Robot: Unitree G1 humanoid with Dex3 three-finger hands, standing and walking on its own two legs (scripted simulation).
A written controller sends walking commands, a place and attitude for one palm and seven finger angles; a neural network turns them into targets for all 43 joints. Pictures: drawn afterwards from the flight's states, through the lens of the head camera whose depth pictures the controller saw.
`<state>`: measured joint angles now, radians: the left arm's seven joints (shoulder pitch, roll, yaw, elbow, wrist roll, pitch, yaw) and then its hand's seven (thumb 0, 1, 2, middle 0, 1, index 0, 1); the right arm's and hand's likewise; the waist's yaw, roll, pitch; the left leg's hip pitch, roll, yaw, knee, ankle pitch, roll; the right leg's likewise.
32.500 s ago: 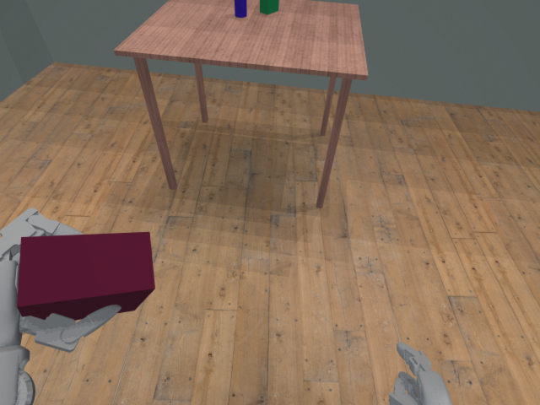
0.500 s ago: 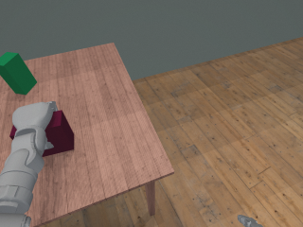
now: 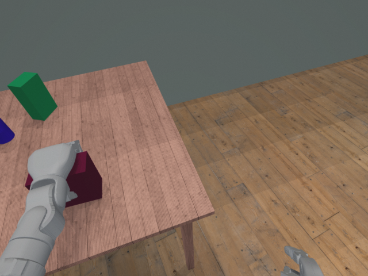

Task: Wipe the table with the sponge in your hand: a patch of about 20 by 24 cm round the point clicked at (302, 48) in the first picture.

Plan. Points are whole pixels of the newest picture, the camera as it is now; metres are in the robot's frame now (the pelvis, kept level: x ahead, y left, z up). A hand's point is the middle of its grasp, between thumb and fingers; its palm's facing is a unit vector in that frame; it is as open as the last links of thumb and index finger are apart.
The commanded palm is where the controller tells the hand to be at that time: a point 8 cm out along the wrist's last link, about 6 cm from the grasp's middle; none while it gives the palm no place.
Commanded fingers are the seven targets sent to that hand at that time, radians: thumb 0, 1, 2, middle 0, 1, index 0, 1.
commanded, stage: wipe back along the first lane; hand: left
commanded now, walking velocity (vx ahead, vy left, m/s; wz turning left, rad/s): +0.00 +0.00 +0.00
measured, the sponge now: (71, 185) +0.30 +0.31 +0.01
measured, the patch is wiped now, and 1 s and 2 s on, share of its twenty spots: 0.90 1.00 1.00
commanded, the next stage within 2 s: lift the sponge slowly off the table in 0.72 s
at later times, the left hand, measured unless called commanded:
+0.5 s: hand (70, 197) +0.25 +0.27 +0.05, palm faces -0.01 -0.07 -1.00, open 10.1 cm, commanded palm +0.22 +0.27 +0.09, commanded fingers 0.00 0.10 1.30 -1.20 -1.60 -1.20 -1.60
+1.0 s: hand (68, 215) +0.22 +0.26 +0.05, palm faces +0.00 -0.11 -0.99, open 10.1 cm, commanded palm +0.19 +0.27 +0.11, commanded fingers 0.00 0.10 1.30 -1.20 -1.60 -1.20 -1.60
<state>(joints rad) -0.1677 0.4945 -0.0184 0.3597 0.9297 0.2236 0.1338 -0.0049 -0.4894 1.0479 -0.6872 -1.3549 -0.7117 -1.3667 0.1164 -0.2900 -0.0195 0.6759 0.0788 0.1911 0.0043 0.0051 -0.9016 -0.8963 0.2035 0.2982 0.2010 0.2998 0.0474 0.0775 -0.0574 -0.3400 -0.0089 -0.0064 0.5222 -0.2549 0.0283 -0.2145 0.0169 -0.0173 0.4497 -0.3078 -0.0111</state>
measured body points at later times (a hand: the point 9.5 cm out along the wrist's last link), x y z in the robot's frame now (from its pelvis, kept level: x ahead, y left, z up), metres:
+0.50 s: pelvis +0.01 -0.01 +0.00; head +0.01 -0.05 +0.45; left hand +0.25 +0.27 +0.10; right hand +0.23 -0.24 -0.10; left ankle +0.01 +0.10 -0.74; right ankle -0.05 -0.12 -0.74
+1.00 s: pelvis -0.01 -0.02 +0.00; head -0.01 -0.05 +0.45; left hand +0.21 +0.26 +0.10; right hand +0.22 -0.24 -0.10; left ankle +0.01 +0.10 -0.74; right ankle -0.05 -0.12 -0.74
